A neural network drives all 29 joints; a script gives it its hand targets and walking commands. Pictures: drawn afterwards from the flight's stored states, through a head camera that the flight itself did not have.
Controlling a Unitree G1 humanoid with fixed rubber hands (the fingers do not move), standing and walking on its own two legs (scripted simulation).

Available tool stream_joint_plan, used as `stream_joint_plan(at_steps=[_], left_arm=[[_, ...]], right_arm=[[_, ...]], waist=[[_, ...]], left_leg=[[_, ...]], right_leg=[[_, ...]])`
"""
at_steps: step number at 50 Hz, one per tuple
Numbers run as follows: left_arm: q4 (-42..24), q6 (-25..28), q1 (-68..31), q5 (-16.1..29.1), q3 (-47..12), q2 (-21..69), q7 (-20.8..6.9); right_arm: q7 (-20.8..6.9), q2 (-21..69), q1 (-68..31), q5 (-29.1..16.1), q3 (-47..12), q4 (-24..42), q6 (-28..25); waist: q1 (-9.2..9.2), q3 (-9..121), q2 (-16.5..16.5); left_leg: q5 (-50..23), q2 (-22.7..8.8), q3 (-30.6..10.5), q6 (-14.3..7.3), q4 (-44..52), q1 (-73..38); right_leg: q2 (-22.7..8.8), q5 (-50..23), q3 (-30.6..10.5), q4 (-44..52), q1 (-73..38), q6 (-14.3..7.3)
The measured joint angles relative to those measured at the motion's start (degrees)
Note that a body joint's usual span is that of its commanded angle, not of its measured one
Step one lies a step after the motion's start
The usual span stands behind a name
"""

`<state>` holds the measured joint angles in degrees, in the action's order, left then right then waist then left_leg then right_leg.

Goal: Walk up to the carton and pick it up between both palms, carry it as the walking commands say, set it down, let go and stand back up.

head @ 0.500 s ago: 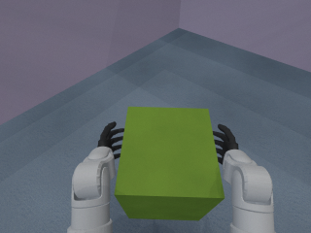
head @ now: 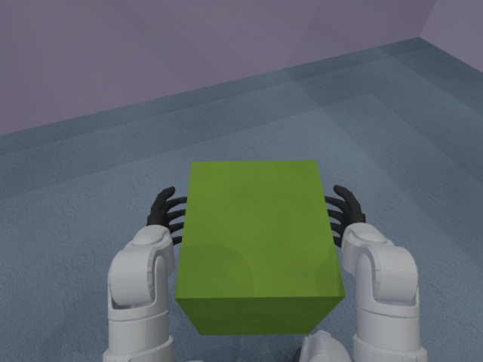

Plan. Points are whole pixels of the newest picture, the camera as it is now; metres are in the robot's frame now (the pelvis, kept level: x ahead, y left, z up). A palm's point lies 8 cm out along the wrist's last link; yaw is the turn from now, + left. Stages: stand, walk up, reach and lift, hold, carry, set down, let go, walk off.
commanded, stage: carry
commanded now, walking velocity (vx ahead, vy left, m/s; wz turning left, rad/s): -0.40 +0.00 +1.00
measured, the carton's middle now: (254, 254) +0.28 -0.01 +0.00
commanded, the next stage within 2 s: none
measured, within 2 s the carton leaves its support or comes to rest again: neither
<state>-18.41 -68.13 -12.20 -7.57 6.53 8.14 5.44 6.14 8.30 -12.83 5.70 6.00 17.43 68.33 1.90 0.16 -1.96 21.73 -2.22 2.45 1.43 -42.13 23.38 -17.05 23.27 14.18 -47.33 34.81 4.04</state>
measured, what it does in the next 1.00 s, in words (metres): walks backwards, turning left: right foot, then left foot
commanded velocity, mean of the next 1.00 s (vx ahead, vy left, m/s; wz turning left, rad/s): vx -0.40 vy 0.00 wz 1.00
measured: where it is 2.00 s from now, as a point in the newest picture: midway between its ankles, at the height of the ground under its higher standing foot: outside the picture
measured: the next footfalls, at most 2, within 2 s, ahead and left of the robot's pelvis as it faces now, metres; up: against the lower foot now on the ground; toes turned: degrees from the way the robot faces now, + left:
right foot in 0.32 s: -0.12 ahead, -0.11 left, +0.00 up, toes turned +15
left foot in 0.66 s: -0.39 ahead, +0.14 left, +0.00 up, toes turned +43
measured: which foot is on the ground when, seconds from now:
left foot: down 0.00-0.32, up 0.34-0.64, down 0.66-1.00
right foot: up 0.00-0.30, down 0.32-0.66, up 0.68-0.98, down 1.00-1.00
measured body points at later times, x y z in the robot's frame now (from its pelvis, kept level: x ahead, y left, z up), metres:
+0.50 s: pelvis -0.23 -0.02 +0.03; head -0.20 -0.03 +0.48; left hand -0.02 +0.23 +0.11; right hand +0.09 -0.04 +0.10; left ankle -0.28 +0.11 -0.59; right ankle -0.16 -0.12 -0.71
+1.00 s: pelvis -0.44 -0.10 +0.01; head -0.43 -0.08 +0.46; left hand -0.42 +0.23 +0.10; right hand -0.17 +0.08 +0.09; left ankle -0.42 +0.11 -0.71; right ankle -0.37 -0.18 -0.70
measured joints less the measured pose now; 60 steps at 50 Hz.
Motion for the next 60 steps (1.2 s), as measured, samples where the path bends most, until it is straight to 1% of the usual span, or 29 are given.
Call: stream_joint_plan(at_steps=[2, 5, 7, 10, 13, 16, 17, 19, 20, 22, 24, 26, 29, 32, 33, 34, 36, 39, 41, 44, 48, 50, 51, 52, 53, 54, 57, 58, 60], left_arm=[[0.6, -0.2, 1.8, 0.7, 0.1, -0.3, 0.1], [-0.5, -0.1, 2.5, 2.2, -0.8, -0.4, 1.3], [-1.7, 0.5, 1.9, 2.7, -1.1, -0.4, 1.9], [-2.6, 1.3, 0.8, 3.0, -1.1, -0.2, 2.3], [-2.1, 1.4, 0.2, 3.0, -1.1, 0.0, 2.2], [-1.6, 1.3, -0.1, 2.7, -1.6, 0.0, 2.0], [-1.0, 1.6, -0.3, 2.5, -1.9, 0.1, 2.0], [0.7, 1.4, 0.2, 2.2, -2.2, 0.0, 1.6], [0.9, 1.1, 0.8, 2.3, -2.0, -0.1, 1.4], [-0.5, 0.6, 1.6, 2.5, -1.5, -0.2, 1.2], [-1.7, 0.4, 1.6, 2.2, -1.1, -0.2, 0.9], [-2.2, 0.4, 1.0, 1.7, -1.1, -0.1, 0.7], [-2.1, 0.3, -0.1, 0.7, -1.4, 0.1, 0.4], [-1.0, 0.2, -0.6, -0.4, -1.5, 0.2, 0.1], [-0.8, 0.2, -0.4, -0.6, -1.4, 0.1, 0.1], [-0.2, 0.6, -0.4, -0.6, -0.7, 0.0, 0.0], [0.5, 0.8, 1.0, -0.1, 0.4, -0.1, -0.1], [-0.4, 0.6, 2.8, 2.0, 0.3, -0.5, 0.9], [-1.7, 1.1, 2.6, 3.2, 0.1, -0.5, 1.7], [-2.7, 2.0, 1.7, 3.9, -0.1, -0.3, 2.2], [-1.8, 1.8, 0.6, 3.7, -0.5, -0.1, 2.1], [-1.3, 1.4, 0.2, 3.3, -0.9, -0.1, 2.0], [-0.7, 1.7, 0.0, 3.1, -1.2, 0.0, 1.9], [0.1, 1.6, -0.4, 2.7, -1.5, 0.1, 1.8], [1.0, 1.5, -0.6, 2.5, -1.5, 0.1, 1.6], [1.9, 1.2, -0.5, 2.4, -1.3, 0.1, 1.3], [0.8, 0.4, 0.5, 2.4, -0.8, 0.0, 0.9], [0.1, 0.2, 0.6, 2.2, -0.7, 0.0, 0.8], [-0.6, 0.0, 0.2, 1.7, -0.7, 0.0, 0.7]], right_arm=[[0.0, -0.3, 1.4, 0.2, -1.3, -1.2, 0.0], [-0.3, -0.4, 2.4, 0.4, -1.3, 0.3, 0.1], [-0.7, -0.3, 1.9, 0.4, -0.7, 1.7, -0.4], [-1.0, -0.2, 0.9, 0.9, -0.2, 3.3, -0.8], [-1.2, -0.1, 0.3, 1.4, 0.4, 3.6, -0.2], [-1.4, 0.0, 0.0, 1.7, 0.9, 4.1, 0.7], [-1.4, -0.1, 0.0, 1.8, 1.3, 4.1, 0.8], [-1.5, -0.3, 1.6, 2.1, 0.8, 3.2, 0.7], [-1.3, -0.4, 2.3, 2.0, 0.2, 3.0, 0.9], [-0.5, -0.5, 2.7, 1.0, -0.8, 3.4, 1.1], [0.1, -0.4, 2.1, 0.4, -1.0, 3.8, 1.0], [0.3, -0.3, 1.4, 0.0, -0.5, 4.1, 0.9], [0.4, -0.2, 0.5, -0.6, 0.6, 4.1, 0.7], [0.3, -0.1, 0.0, -0.8, 1.3, 2.6, 0.4], [0.2, 0.0, -0.3, -0.7, 1.3, 1.8, 0.3], [0.1, 0.0, -0.3, -0.6, 0.8, 0.4, -0.6], [-0.1, -0.1, 0.6, 0.1, -1.0, -2.0, -1.7], [-0.5, -0.3, 1.8, 0.7, -2.2, -1.6, -1.4], [-0.7, -0.3, 1.8, 0.9, -2.0, 0.2, -1.6], [-0.9, -0.2, 1.4, 1.3, -1.6, 2.4, -1.9], [-1.1, -0.2, 1.1, 1.8, -0.7, 3.2, -1.0], [-1.2, -0.2, 0.9, 1.9, -0.2, 3.5, -0.1], [-1.2, -0.2, 0.6, 2.0, 0.4, 3.5, 0.2], [-1.3, -0.2, 0.7, 2.0, 0.8, 3.4, 0.4], [-1.3, -0.3, 1.3, 2.2, 0.7, 3.0, 0.4], [-1.3, -0.4, 2.1, 2.4, 0.3, 2.6, 0.5], [-0.4, -0.5, 2.6, 1.4, -0.8, 2.7, 1.0], [-0.2, -0.5, 2.3, 1.1, -0.9, 2.8, 0.9], [-0.1, -0.3, 1.5, 0.7, -0.5, 2.8, 0.8]], waist=[[-1.22, -0.9, 0.6], [-3.42, -1.9, 1.7], [-4.75, -2.2, 2.2], [-5.73, -1.6, 2.7], [-5.43, -0.2, 3.6], [-4.53, 0.8, 5.4], [-4.38, 0.4, 6.2], [-3.28, 0.1, 5.5], [-2.64, -0.3, 4.7], [-1.18, -1.2, 3.3], [0.32, -1.7, 1.9], [1.7, -1.7, 1.0], [2.8, -1.3, 0.3], [2.55, -0.3, 0.1], [2.26, 0.5, 0.6], [1.79, 0.5, -0.3], [-0.45, -0.8, -0.6], [-3.69, -2.6, 0.5], [-5.16, -3.1, 1.3], [-6.01, -2.7, 2.3], [-5.18, -0.4, 3.7], [-4.33, 0.9, 4.8], [-3.88, 0.8, 6.4], [-3.69, 0.6, 6.7], [-3.25, 0.6, 6.0], [-2.69, 0.4, 5.2], [-0.86, -0.4, 3.0], [-0.23, -0.5, 2.2], [1.03, -0.3, 1.0]], left_leg=[[-3.1, -0.2, -2.6, -0.6, 0.7, 1.9], [-9.2, 0.6, -6.4, -0.6, 5.0, 3.5], [-12.7, 1.6, -8.2, -0.8, 7.8, 4.4], [-18.0, 3.3, -10.5, -0.7, 12.3, 5.5], [-24.7, 5.0, -13.2, 0.0, 19.3, 5.6], [-30.1, 7.0, -16.0, 3.0, 26.5, 5.5], [-22.7, 7.9, -15.4, 4.2, 22.8, 7.3], [-4.6, 9.0, -8.0, 5.9, 1.3, 14.0], [-1.0, 8.5, -5.1, 5.8, -10.0, 16.4], [-0.1, 6.5, -2.2, 4.9, -26.8, 18.1], [-0.7, 4.3, -1.4, 4.5, -32.6, 16.3], [0.5, 2.3, -1.2, 4.3, -28.5, 12.2], [2.1, -0.2, -0.4, 3.3, -14.7, 4.8], [-3.2, -1.2, 0.8, 2.2, 1.7, -2.7], [-3.3, -1.4, 0.5, 3.0, 6.5, -4.2], [-1.1, -0.4, -0.3, 3.0, 5.1, -1.6], [-3.6, 0.3, -2.5, 1.4, 2.2, 2.6], [-10.0, 1.2, -5.9, 0.1, 5.2, 4.5], [-13.1, 2.2, -7.8, 0.0, 7.7, 5.2], [-18.0, 4.0, -10.4, -0.1, 11.6, 6.0], [-26.1, 6.5, -14.2, 0.7, 20.1, 5.8], [-30.1, 7.7, -16.2, 2.6, 25.3, 5.4], [-29.1, 8.0, -17.1, 4.0, 25.6, 5.8], [-18.7, 9.1, -15.5, 5.0, 19.3, 8.3], [-8.9, 9.8, -11.3, 5.7, 7.8, 12.2], [-3.2, 9.7, -7.7, 5.8, -4.5, 15.5], [-0.5, 6.2, -2.9, 4.5, -31.5, 18.8], [-1.1, 4.9, -2.5, 4.2, -34.7, 17.8], [-0.8, 2.6, -2.3, 3.8, -32.0, 13.9]], right_leg=[[5.0, 6.1, -6.0, -11.7, 3.3, 1.6], [9.6, 1.2, -9.2, -23.3, 4.3, 1.6], [11.8, -0.1, -10.4, -23.8, 2.4, 1.5], [14.9, 1.5, -12.1, -17.0, -2.8, 0.9], [18.1, 3.8, -12.7, -3.8, -10.6, -1.0], [20.0, 3.0, -10.6, 15.6, -20.4, -4.1], [19.4, -2.7, -9.8, 17.6, -20.4, -5.5], [16.4, -6.3, -8.4, 17.2, -19.5, -6.0], [14.9, -7.0, -7.9, 17.8, -19.6, -5.7], [12.1, -8.3, -7.1, 18.4, -19.5, -4.8], [9.3, -9.0, -6.0, 17.3, -18.2, -4.1], [6.5, -9.4, -4.4, 15.7, -16.5, -3.5], [2.5, -9.5, -1.5, 12.1, -13.6, -2.3], [-1.3, -9.4, 0.8, 7.4, -9.7, -0.6], [-1.9, -6.6, 0.8, 4.1, -7.2, 0.0], [-1.8, 0.8, -1.4, -0.3, -4.1, 1.1], [2.7, 10.2, -7.6, -11.1, 1.0, 2.3], [8.0, 5.8, -10.3, -24.2, 4.7, 2.2], [10.2, 1.8, -10.9, -26.7, 4.5, 1.9], [13.4, 0.0, -11.9, -21.0, 0.6, 1.1], [17.8, 3.2, -12.5, -4.0, -9.1, -1.7], [19.5, 4.8, -11.0, 9.2, -16.1, -3.5], [20.0, 0.5, -10.1, 14.3, -17.8, -5.9], [18.9, -4.9, -9.4, 15.4, -17.5, -6.8], [17.2, -7.1, -8.7, 15.1, -16.9, -6.9], [15.6, -8.0, -8.1, 15.5, -16.9, -6.5], [11.8, -9.9, -6.9, 17.4, -17.5, -4.9], [10.5, -10.4, -6.5, 17.2, -17.0, -4.5], [7.7, -10.9, -5.3, 15.9, -15.3, -3.9]])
